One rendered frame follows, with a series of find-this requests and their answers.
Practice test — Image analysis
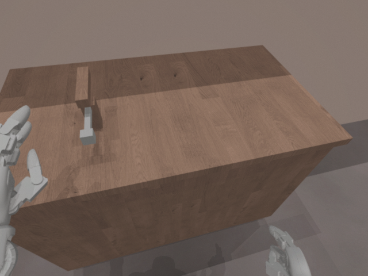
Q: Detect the left robot hand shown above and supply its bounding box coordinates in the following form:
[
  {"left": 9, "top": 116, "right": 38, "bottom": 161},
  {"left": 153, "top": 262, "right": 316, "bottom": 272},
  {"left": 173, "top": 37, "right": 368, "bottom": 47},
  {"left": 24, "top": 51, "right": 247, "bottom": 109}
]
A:
[{"left": 0, "top": 105, "right": 48, "bottom": 226}]

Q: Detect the left robot forearm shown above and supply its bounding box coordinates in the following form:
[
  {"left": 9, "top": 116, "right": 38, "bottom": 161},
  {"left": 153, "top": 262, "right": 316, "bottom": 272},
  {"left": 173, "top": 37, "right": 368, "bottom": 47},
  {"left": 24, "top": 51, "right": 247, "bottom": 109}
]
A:
[{"left": 0, "top": 225, "right": 18, "bottom": 276}]

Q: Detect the counter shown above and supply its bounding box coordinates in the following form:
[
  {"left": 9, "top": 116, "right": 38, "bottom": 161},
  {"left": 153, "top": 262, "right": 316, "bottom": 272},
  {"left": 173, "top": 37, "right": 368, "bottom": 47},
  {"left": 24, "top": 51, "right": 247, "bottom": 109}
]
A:
[{"left": 0, "top": 45, "right": 353, "bottom": 271}]

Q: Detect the right robot hand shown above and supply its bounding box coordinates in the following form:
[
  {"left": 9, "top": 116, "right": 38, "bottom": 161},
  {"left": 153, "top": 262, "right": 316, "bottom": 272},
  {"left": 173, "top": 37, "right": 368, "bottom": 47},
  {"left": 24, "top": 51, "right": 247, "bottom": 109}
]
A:
[{"left": 266, "top": 225, "right": 311, "bottom": 276}]

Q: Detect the tap lever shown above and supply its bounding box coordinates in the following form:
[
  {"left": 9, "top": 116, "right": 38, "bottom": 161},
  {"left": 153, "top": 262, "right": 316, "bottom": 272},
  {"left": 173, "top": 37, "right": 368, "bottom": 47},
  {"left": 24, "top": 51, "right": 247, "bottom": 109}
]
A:
[{"left": 80, "top": 107, "right": 96, "bottom": 145}]

